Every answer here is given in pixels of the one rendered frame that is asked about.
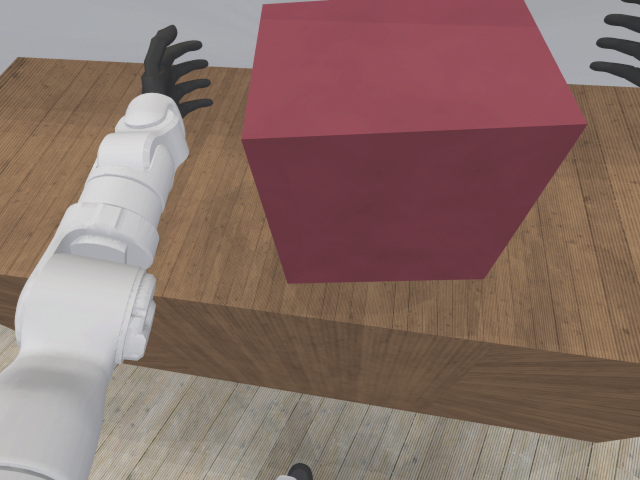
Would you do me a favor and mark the right robot hand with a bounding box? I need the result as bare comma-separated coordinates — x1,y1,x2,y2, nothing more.
590,0,640,87

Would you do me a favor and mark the robot left forearm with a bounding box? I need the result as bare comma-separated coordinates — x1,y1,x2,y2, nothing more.
15,93,189,348

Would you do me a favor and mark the left robot hand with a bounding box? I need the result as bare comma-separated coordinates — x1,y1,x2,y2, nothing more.
141,25,213,119

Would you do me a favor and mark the pedestal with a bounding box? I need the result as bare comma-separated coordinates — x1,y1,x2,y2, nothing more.
0,57,640,443

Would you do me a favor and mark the robot left upper arm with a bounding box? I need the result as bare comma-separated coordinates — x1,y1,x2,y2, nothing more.
0,252,156,480

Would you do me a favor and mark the carton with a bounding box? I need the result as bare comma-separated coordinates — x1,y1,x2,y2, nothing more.
241,0,587,284

